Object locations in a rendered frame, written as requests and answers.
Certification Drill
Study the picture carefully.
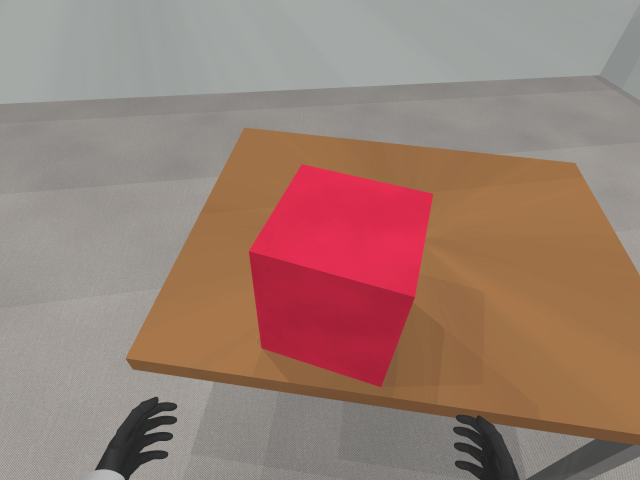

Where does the table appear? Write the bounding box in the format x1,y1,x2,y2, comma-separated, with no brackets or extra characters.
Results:
126,128,640,480

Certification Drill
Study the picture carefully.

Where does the right robot hand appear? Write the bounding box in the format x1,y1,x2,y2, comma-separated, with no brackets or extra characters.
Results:
453,415,520,480

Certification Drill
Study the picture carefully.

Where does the carton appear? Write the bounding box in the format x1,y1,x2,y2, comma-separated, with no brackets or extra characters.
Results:
249,164,433,387

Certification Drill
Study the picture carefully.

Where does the left robot hand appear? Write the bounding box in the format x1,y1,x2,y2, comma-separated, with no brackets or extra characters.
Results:
95,397,177,480

